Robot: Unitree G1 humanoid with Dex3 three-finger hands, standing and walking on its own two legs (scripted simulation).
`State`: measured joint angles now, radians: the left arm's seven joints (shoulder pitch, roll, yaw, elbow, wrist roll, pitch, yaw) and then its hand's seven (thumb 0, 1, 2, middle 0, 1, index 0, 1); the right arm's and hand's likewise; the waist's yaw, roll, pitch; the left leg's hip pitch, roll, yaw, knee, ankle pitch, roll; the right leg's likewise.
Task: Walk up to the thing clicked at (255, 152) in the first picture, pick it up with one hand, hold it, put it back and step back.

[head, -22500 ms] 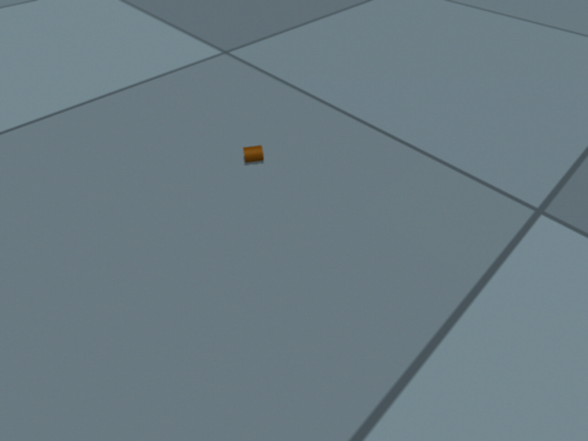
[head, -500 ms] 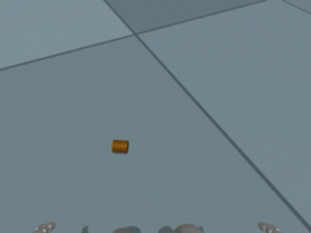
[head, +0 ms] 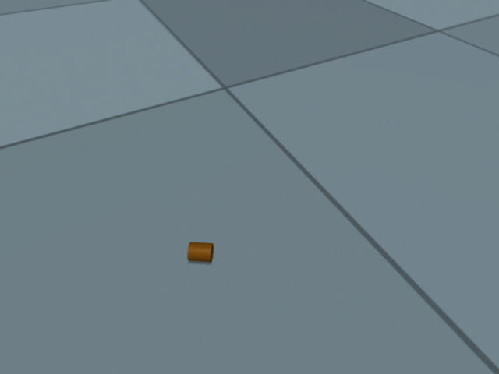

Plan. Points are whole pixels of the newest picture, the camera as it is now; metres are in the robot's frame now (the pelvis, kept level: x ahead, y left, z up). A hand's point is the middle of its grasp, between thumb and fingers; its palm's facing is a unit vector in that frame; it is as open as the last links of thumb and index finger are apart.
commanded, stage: walk up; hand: left
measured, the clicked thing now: (200, 251) +0.74 +0.24 -0.73
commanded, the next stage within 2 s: stand in 0.60 s
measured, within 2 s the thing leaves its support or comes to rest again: neither
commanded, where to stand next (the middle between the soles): +0.36 +0.00 m, yaw -1 degrees
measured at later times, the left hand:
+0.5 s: hand out of the picture +0.10 +0.27 -0.15, palm faces +0.05 -0.93 -0.36, open 7.3 cm
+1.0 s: hand out of the picture +0.08 +0.25 -0.14, palm faces +0.01 -0.94 -0.35, open 7.3 cm
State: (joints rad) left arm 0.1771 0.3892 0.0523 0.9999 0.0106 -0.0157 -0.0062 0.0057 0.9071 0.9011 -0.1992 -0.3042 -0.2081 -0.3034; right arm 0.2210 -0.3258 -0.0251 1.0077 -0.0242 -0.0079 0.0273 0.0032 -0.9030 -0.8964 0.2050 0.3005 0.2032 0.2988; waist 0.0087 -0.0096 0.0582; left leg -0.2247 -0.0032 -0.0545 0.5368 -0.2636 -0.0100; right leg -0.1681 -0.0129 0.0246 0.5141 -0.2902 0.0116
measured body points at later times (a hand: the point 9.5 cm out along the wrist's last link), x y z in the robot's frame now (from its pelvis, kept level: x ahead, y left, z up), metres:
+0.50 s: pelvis +0.02 +0.00 +0.00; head +0.04 +0.01 +0.45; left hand +0.10 +0.31 -0.13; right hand +0.14 -0.30 -0.12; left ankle +0.02 +0.13 -0.73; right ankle -0.01 -0.14 -0.73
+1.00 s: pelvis +0.00 +0.00 +0.01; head +0.02 -0.01 +0.46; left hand +0.08 +0.30 -0.12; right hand +0.11 -0.30 -0.12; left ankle +0.02 +0.13 -0.73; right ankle -0.01 -0.14 -0.73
